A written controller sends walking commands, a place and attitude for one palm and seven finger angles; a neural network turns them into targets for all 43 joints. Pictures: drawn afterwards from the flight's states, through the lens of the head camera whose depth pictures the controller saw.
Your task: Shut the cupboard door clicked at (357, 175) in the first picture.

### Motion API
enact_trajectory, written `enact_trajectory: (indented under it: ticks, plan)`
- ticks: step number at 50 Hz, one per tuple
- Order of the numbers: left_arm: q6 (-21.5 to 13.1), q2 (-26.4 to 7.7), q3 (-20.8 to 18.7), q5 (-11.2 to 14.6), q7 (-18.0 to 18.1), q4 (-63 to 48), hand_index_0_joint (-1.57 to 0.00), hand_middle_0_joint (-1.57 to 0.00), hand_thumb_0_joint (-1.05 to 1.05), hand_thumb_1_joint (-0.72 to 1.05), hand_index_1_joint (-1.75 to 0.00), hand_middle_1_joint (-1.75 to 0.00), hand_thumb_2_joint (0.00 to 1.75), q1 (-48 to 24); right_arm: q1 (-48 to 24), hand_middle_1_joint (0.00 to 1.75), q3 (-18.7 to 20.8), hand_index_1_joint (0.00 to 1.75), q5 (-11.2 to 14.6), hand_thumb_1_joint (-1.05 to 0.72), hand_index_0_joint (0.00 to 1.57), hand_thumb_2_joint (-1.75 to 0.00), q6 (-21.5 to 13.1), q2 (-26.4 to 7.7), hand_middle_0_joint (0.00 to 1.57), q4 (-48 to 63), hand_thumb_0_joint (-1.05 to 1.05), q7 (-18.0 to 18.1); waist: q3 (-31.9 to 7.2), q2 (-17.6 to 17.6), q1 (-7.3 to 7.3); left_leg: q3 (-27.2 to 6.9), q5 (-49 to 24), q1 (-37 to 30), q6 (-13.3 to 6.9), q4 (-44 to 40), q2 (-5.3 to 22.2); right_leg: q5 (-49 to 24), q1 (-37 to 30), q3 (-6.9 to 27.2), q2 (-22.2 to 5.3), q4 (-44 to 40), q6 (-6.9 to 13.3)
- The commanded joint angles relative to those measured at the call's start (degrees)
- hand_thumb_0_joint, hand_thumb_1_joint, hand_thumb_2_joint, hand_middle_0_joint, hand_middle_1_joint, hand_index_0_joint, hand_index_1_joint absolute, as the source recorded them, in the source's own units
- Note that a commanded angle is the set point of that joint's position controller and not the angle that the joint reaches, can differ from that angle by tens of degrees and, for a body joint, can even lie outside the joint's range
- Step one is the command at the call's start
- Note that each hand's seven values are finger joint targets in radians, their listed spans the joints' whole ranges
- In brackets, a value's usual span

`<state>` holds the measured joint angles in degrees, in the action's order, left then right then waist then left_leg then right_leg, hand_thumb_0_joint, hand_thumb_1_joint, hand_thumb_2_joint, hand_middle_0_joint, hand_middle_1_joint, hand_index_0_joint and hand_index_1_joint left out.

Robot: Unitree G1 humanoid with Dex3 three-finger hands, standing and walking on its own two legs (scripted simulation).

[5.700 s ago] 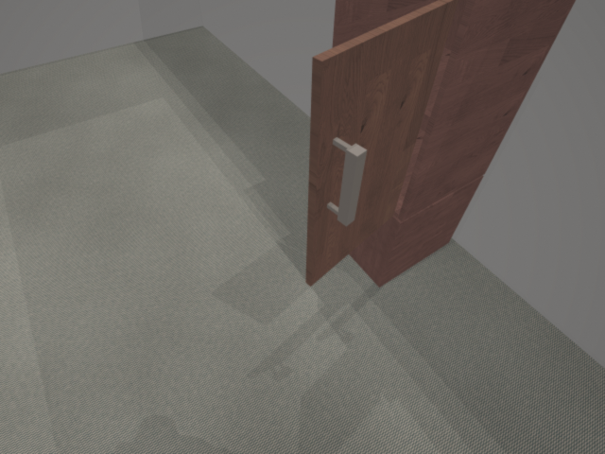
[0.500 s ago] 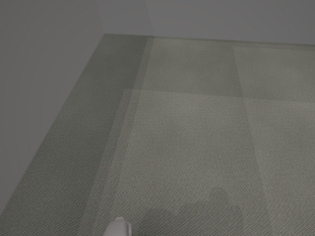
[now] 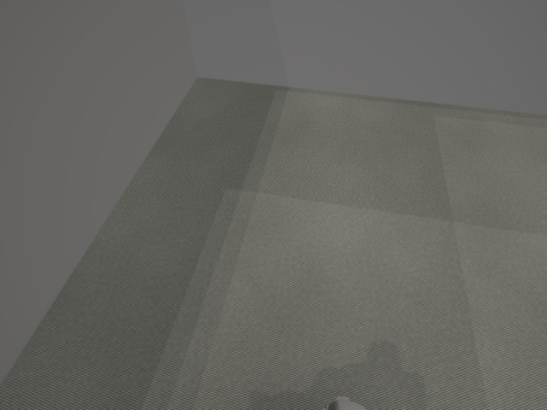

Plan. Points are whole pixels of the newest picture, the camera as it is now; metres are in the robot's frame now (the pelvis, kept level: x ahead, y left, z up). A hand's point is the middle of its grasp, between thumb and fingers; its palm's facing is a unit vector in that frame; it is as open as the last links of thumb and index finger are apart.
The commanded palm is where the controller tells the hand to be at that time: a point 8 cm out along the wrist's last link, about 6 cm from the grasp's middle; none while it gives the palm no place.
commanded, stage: walk to a spot facing it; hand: left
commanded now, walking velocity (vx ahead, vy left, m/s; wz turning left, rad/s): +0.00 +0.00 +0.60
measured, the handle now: out of the picture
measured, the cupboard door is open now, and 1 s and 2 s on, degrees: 100 100 100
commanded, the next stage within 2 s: none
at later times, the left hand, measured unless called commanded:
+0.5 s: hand out of the picture +0.11 +0.21 -0.19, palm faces +0.33 -0.91 -0.23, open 7.3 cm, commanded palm none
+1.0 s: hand out of the picture +0.10 +0.12 -0.15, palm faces +0.58 -0.77 -0.26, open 7.3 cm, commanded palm none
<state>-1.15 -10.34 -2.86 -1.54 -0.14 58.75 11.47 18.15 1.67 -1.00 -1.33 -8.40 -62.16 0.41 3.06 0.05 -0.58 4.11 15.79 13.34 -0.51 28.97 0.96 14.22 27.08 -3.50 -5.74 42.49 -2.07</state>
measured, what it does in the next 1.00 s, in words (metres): walks ahead, turning left: right foot, then left foot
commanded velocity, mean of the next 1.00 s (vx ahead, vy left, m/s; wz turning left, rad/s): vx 0.00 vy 0.00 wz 0.60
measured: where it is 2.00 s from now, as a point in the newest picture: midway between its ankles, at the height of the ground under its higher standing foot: outside the picture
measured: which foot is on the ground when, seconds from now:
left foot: down 0.00-0.06, up 0.08-0.36, down 0.38-0.78, up 0.80-1.00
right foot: up 0.00-0.04, down 0.06-0.38, up 0.40-0.76, down 0.78-1.00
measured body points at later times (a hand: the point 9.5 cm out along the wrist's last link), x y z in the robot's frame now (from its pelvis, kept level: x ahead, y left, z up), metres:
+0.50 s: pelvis +0.10 -0.01 -0.01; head +0.14 +0.03 +0.43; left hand +0.09 +0.26 -0.17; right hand +0.31 -0.23 -0.12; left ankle +0.10 +0.09 -0.73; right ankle +0.09 -0.16 -0.67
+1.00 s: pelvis +0.16 -0.07 +0.01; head +0.22 -0.05 +0.45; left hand +0.07 +0.16 -0.13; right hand +0.37 -0.24 -0.15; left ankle +0.06 +0.03 -0.66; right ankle +0.19 -0.16 -0.74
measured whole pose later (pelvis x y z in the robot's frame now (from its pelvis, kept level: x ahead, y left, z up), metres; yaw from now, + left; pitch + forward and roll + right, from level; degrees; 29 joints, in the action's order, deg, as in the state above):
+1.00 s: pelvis +0.16 -0.07 +0.01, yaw +37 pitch +1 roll +3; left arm 0.1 -9.6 -1.6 -1.1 1.5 51.2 11.9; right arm 7.7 4.5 -0.6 4.9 -14.1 -54.3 -1.7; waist 6.6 0.1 -1.3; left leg 3.0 24.8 27.8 4.6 59.6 1.1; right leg 17.9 12.4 -10.9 -6.6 29.2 1.1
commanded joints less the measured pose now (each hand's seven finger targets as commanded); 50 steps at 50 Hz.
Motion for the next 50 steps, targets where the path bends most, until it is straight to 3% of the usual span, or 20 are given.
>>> enact_trajectory:
  ticks: [1, 3, 4, 9, 14, 17, 18, 19, 20, 21, 23, 26, 33, 36, 37, 38, 39, 42, 44, 50]
  plan:
    - [-0.9, -5.2, -1.6, 0.2, 0.1, -2.0, -0.20, -0.20, 0.00, 0.90, -0.30, -0.30, 0.90, 7.2, -3.3, 0.30, 2.9, 0.30, 0.2, -0.90, 0.20, -0.90, 0.4, -9.4, 0.20, 5.1, 0.00, 0.2, -2.1, 3.4, 3.86, -7.3, -3.8, 14.6, -3.4, -1.6, 7.2, -6.0, -21.2, -1.1, 1.3, -12.6, -0.8]
    - [-1.6, -14.4, -3.4, 0.0, 1.1, -1.7, -0.20, -0.20, 0.00, 0.90, -0.30, -0.30, 0.90, 12.8, -1.2, 0.30, 2.5, 0.30, 0.5, -0.90, 0.20, -0.90, 0.8, -5.3, 0.20, 6.9, 0.00, -0.3, -9.0, -19.4, 5.85, 1.7, 21.9, 22.5, 2.3, 25.1, -1.7, -16.5, -30.2, 21.0, -23.5, -24.3, 9.0]
    - [-1.7, -13.4, -3.1, 0.3, 1.6, -2.4, -0.20, -0.20, 0.00, 0.90, -0.30, -0.30, 0.90, 11.3, -1.7, 0.30, 2.8, 0.30, 0.4, -0.90, 0.20, -0.90, 1.3, -6.3, 0.20, 6.9, 0.00, -0.1, -9.8, -17.6, 5.55, -2.4, 21.7, 21.5, 2.4, 35.0, 1.2, -16.1, -26.7, 21.9, -24.6, -25.3, 11.9]
    - [-0.9, -8.4, -1.9, -0.2, 2.3, -5.2, -0.20, -0.20, 0.00, 0.90, -0.30, -0.30, 0.90, 2.0, -4.0, 0.30, 2.0, 0.30, 0.3, -0.90, 0.20, -0.90, 2.9, -3.7, 0.20, 7.0, 0.00, -1.3, -5.0, -11.3, 1.13, -0.1, 12.6, 17.9, 3.9, 31.7, 4.2, -25.4, -18.3, 0.0, -16.7, -21.6, 8.0]
    - [-0.6, -10.5, -2.6, -0.4, 2.0, -5.8, -0.20, -0.20, 0.00, 0.90, -0.30, -0.30, 0.90, 2.2, -7.3, 0.30, 1.7, 0.30, 0.3, -0.90, 0.20, -0.90, 2.9, -3.9, 0.20, 9.7, 0.00, -2.0, -5.1, -10.9, 1.93, 4.9, 8.4, 13.5, 3.5, 15.3, 1.7, -31.2, -21.8, -5.3, -16.0, -17.1, 7.0]
    - [-0.2, -11.8, -3.0, 0.2, 1.5, -6.9, -0.20, -0.20, 0.00, 0.90, -0.30, -0.30, 0.90, 1.0, -5.8, 0.30, 2.5, 0.30, 0.0, -0.90, 0.20, -0.90, 2.6, -7.3, 0.20, 11.2, 0.00, -2.1, -7.1, -8.9, -0.27, 6.0, -1.7, 3.3, 2.5, 2.5, 0.5, -29.5, -19.4, -8.6, -14.8, -9.3, 4.0]
    - [0.0, -11.2, -2.8, 0.6, 1.3, -7.9, -0.20, -0.20, 0.00, 0.90, -0.30, -0.30, 0.90, 0.0, -1.8, 0.30, 3.4, 0.30, -0.3, -0.90, 0.20, -0.90, 2.3, -11.0, 0.20, 10.6, 0.00, -2.0, -10.1, -2.0, -2.91, 2.2, -13.8, -6.9, 1.0, -2.5, 3.5, -22.1, -12.9, -9.8, -13.1, -0.8, 1.5]
    - [0.5, -7.5, -2.1, 1.1, 0.9, -10.7, -0.20, -0.20, 0.00, 0.90, -0.30, -0.30, 0.90, -1.1, 2.4, 0.30, 5.2, 0.30, -0.8, -0.90, 0.20, -0.90, 1.8, -18.5, 0.20, 10.9, 0.00, -1.7, -12.0, 17.7, -5.31, -21.4, -37.4, -16.0, -7.8, -5.5, 20.4, 15.3, 3.8, -10.5, -3.7, 13.9, -3.2]
    - [1.3, -7.5, -1.1, 0.4, 1.4, -13.4, -0.20, -0.20, 0.00, 0.90, -0.30, -0.30, 0.90, -5.4, 5.5, 0.30, 5.5, 0.30, -0.4, -0.90, 0.20, -0.90, 2.4, -21.1, 0.20, 10.1, 0.00, -1.2, -12.0, 14.2, -6.62, -25.3, -41.5, -14.1, -12.7, -6.2, 26.4, 26.1, 7.0, -2.3, -1.5, 22.9, -2.8]
    - [1.7, -6.8, -1.3, 0.2, 1.7, -13.3, -0.20, -0.20, 0.00, 0.90, -0.30, -0.30, 0.90, -7.0, 3.8, 0.30, 5.5, 0.30, -0.3, -0.90, 0.20, -0.90, 2.0, -20.1, 0.20, 10.3, 0.00, -0.3, -12.1, 12.0, -5.99, -26.7, -39.4, -13.9, -13.1, -6.2, 25.0, 22.6, 10.9, 1.6, -1.4, 27.2, -2.7]
    - [2.0, -7.4, -1.7, 0.2, 1.4, -11.3, -0.20, -0.20, 0.00, 0.90, -0.30, -0.30, 0.90, -6.2, -2.5, 0.30, 4.7, 0.30, -0.3, -0.90, 0.20, -0.90, 1.9, -17.4, 0.20, 12.1, 0.00, 0.5, -8.0, 11.2, -3.20, -19.7, -33.7, -7.9, -10.4, -6.9, 19.2, 14.2, 10.4, 4.5, -1.6, 29.1, -3.1]
    - [2.5, -7.6, -1.8, 0.3, 0.7, -9.9, -0.20, -0.20, 0.00, 0.90, -0.30, -0.30, 0.90, -2.3, -7.0, 0.30, 4.2, 0.30, -0.2, -0.90, 0.20, -0.90, 1.4, -16.0, 0.20, 13.6, 0.00, 0.4, -8.1, 8.9, -0.35, -12.9, -30.8, -6.2, -7.9, -7.1, 14.3, 8.8, 6.3, 3.7, -0.5, 24.5, -3.5]
    - [2.6, -7.1, -1.5, 0.7, 0.8, -11.9, -0.20, -0.20, 0.00, 0.90, -0.30, -0.30, 0.90, -3.7, -8.7, 0.30, 5.3, 0.30, -0.6, -0.90, 0.20, -0.90, 2.7, -17.4, 0.20, 14.1, 0.00, -0.4, -5.8, 8.9, -0.79, -16.9, -18.6, -0.2, -8.0, -7.5, 12.3, 10.0, -3.3, 1.3, 3.4, 4.5, -2.8]
    - [1.7, -7.7, -1.8, 0.9, 0.9, -11.3, -0.20, -0.20, 0.00, 0.90, -0.30, -0.30, 0.90, 1.6, -11.5, 0.30, 5.6, 0.30, -0.3, -0.90, 0.20, -0.90, 3.2, -17.3, 0.20, 15.0, 0.00, -0.5, -7.6, 9.0, 1.50, -18.3, -17.4, 4.5, -6.3, -3.2, 10.0, 3.4, -14.3, -0.2, 5.4, -9.0, -2.0]
    - [1.1, -9.4, -2.2, 0.7, 1.2, -10.7, -0.20, -0.20, 0.00, 0.90, -0.30, -0.30, 0.90, 4.4, -12.5, 0.30, 5.5, 0.30, 0.2, -0.90, 0.20, -0.90, 3.2, -15.9, 0.20, 15.5, 0.00, -0.6, -8.0, 5.0, 3.16, -16.7, -12.3, 8.8, -3.9, 0.9, 7.1, -1.8, -20.9, 1.1, 3.4, -17.9, -1.6]
    - [0.3, -14.3, -3.2, -0.2, 1.8, -10.8, -0.20, -0.20, 0.00, 0.90, -0.30, -0.30, 0.90, 6.2, -11.4, 0.30, 5.0, 0.30, 0.8, -0.90, 0.20, -0.90, 3.2, -12.0, 0.20, 16.4, 0.00, -1.0, -9.2, -10.3, 3.66, -9.7, 2.8, 19.1, 0.6, 12.4, -0.2, -4.7, -28.8, 15.2, -10.1, -26.0, 2.3]
    - [0.4, -17.5, -3.3, -0.4, 2.0, -11.2, -0.20, -0.20, 0.00, 0.90, -0.30, -0.30, 0.90, 5.4, -12.6, 0.30, 4.6, 0.30, 0.5, -0.90, 0.20, -0.90, 3.2, -10.9, 0.20, 17.5, 0.00, -1.3, -7.0, -19.4, 4.17, -4.3, 21.0, 22.4, 3.1, 27.8, -4.5, -13.0, -23.9, 24.2, -22.9, -27.4, 9.3]
    - [0.3, -10.9, -1.6, 0.5, 2.3, -12.3, -0.20, -0.20, 0.00, 0.90, -0.30, -0.30, 0.90, -1.6, -11.1, 0.30, 4.7, 0.30, 0.0, -0.90, 0.20, -0.90, 4.6, -10.9, 0.20, 13.9, 0.00, -1.6, -3.8, -13.7, -0.13, -6.3, 11.3, 22.3, 4.1, 44.1, 1.0, -23.8, -19.1, 9.8, -14.7, -22.0, 9.0]
    - [0.0, -9.6, -1.2, 0.5, 2.3, -12.3, -0.20, -0.20, 0.00, 0.90, -0.30, -0.30, 0.90, -0.6, -11.0, 0.30, 4.0, 0.30, 0.1, -0.90, 0.20, -0.90, 4.8, -9.6, 0.20, 13.2, 0.00, -2.1, -4.9, -13.6, -0.12, -3.8, 8.5, 21.5, 4.9, 40.5, 1.1, -31.4, -21.9, 2.8, -11.9, -20.5, 7.1]
    - [-0.1, -11.6, -2.0, 0.0, 2.4, -9.5, -0.20, -0.20, 0.00, 0.90, -0.30, -0.30, 0.90, 5.4, -15.5, 0.30, 2.9, 0.30, 0.5, -0.90, 0.20, -0.90, 4.7, -7.7, 0.20, 13.3, 0.00, -2.4, -6.1, -10.9, 2.88, 0.9, 10.0, 16.7, 4.9, 23.1, 0.6, -37.5, -28.6, -0.8, -14.1, -18.3, 7.8]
